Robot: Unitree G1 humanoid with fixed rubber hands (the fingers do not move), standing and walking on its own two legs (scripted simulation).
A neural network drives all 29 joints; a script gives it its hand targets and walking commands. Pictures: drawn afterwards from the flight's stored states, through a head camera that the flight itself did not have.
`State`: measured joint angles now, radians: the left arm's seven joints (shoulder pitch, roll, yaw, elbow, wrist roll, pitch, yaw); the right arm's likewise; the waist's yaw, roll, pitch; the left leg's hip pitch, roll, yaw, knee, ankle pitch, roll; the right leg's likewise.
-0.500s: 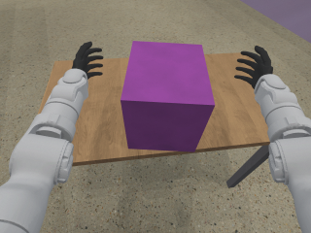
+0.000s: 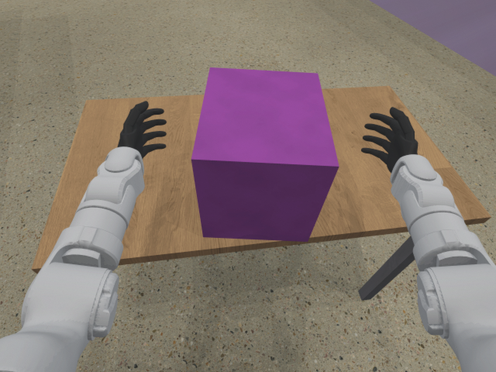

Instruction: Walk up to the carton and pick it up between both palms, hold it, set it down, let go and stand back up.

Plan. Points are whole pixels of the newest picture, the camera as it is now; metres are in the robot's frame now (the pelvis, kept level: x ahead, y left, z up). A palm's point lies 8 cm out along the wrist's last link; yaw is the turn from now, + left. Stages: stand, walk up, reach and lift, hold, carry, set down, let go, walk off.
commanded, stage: set down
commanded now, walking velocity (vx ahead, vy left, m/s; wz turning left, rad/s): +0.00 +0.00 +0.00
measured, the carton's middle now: (259, 156) +0.51 -0.01 +0.02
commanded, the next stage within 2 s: none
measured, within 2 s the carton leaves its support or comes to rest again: neither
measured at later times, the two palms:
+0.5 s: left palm (130, 204) +0.35 +0.21 +0.06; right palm (388, 212) +0.36 -0.23 +0.06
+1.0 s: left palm (131, 263) +0.28 +0.20 -0.01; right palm (375, 269) +0.28 -0.21 -0.01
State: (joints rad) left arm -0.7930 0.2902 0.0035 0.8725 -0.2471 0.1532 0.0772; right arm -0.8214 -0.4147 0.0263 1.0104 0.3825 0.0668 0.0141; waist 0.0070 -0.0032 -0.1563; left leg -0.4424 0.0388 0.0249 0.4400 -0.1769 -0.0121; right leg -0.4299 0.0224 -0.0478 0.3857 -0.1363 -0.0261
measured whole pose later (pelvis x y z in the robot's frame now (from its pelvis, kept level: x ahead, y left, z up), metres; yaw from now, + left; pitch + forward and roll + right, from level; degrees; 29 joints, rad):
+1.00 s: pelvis +0.01 +0.01 +0.00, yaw +0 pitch +3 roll -1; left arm -0.10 0.16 -0.05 0.61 -0.17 -0.18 0.10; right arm -0.13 -0.22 -0.02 0.72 0.24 -0.23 0.04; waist 0.01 0.00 -0.05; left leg -0.28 0.02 0.01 0.45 -0.22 -0.01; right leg -0.27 0.02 -0.03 0.40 -0.18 -0.02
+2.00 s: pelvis +0.03 +0.01 +0.00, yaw -1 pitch -4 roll -1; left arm 0.21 0.20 -0.02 0.52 -0.04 0.05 0.05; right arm 0.16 -0.16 -0.03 0.73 0.03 -0.20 0.03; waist 0.04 -0.01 0.03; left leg -0.07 0.02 0.03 0.39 -0.25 0.00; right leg -0.07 0.02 0.01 0.36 -0.21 -0.01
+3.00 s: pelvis +0.03 +0.02 -0.01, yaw -5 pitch +0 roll -1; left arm 0.35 0.19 0.03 0.79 0.04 -0.01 0.00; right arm 0.34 -0.23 -0.08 0.84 -0.04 0.02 0.00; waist 0.00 0.00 -0.05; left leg -0.21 0.04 0.10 0.55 -0.34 0.02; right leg -0.24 0.03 0.06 0.51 -0.27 0.01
